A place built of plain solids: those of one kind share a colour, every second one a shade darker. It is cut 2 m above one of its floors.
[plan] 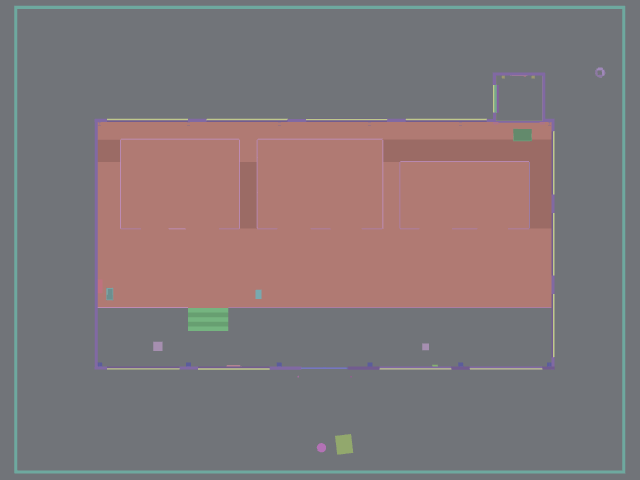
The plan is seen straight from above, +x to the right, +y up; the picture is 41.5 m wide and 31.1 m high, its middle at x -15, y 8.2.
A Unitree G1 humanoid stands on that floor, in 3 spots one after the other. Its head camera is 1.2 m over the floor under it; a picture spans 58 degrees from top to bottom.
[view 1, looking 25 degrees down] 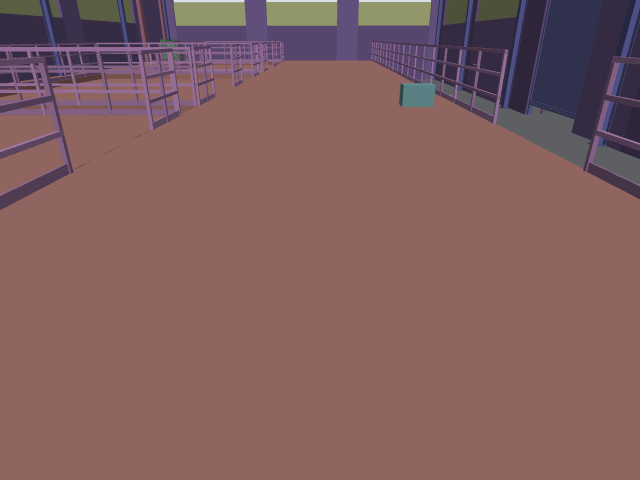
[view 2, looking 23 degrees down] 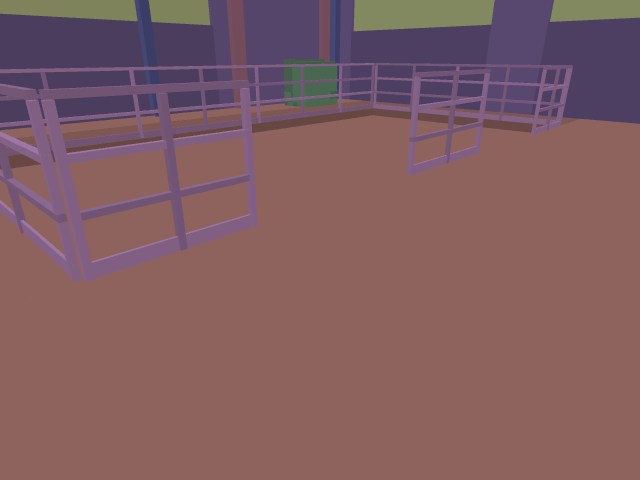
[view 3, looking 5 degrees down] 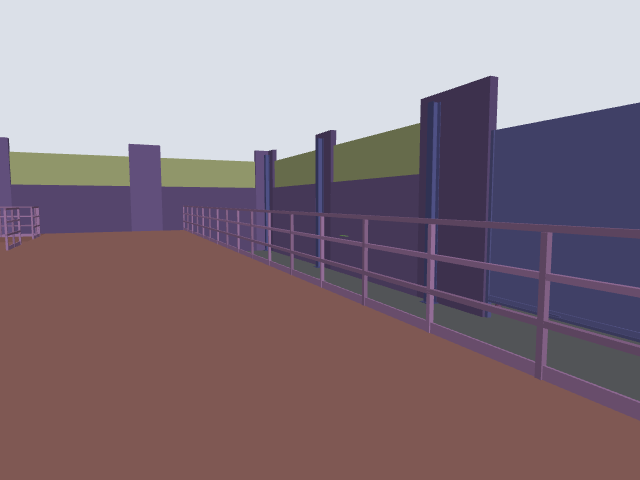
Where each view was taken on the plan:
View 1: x -27.80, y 6.40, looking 1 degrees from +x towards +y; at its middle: raised_floor_bank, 2.84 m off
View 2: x -10.45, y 6.40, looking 44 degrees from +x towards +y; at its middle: raised_floor_bank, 3.07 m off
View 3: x -19.40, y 6.40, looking -25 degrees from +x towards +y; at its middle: deck_rail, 6.05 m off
